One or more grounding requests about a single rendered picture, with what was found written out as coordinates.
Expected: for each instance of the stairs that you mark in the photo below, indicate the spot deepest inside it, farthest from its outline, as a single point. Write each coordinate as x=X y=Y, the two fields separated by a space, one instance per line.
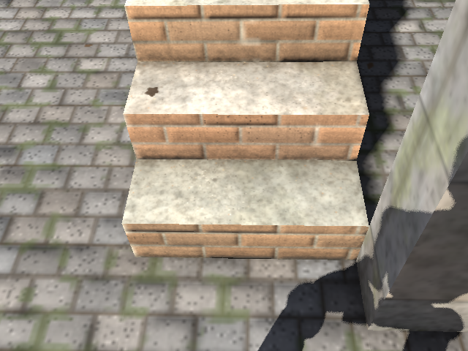
x=246 y=118

